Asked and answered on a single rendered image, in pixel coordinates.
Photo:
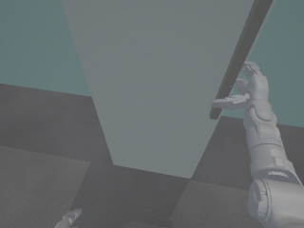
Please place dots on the right robot hand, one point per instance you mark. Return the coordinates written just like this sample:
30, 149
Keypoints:
256, 89

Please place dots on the fridge door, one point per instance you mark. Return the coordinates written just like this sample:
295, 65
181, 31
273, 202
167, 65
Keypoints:
153, 68

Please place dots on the left robot hand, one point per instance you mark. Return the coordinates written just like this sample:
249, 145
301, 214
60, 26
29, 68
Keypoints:
69, 218

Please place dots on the handle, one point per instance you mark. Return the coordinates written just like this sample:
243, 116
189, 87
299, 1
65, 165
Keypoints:
248, 35

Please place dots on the robot right upper arm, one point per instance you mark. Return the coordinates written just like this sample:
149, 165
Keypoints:
276, 204

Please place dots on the robot right forearm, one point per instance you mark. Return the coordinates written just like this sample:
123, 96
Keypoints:
266, 149

